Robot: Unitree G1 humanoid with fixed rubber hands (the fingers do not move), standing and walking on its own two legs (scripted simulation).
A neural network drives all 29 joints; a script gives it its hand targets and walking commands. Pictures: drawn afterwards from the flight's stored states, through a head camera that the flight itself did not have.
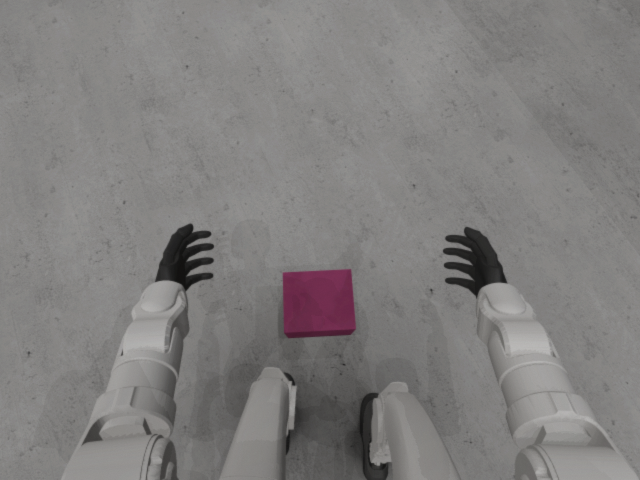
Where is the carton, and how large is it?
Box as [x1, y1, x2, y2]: [283, 269, 355, 337]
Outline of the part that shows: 350,269 283,272 284,332 288,337 350,334 355,329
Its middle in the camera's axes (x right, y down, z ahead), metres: +0.00 +0.16 +1.01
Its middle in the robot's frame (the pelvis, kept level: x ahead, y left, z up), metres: +0.42 +0.04 -0.61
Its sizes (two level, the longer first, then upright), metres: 0.172 0.148 0.153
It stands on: the floor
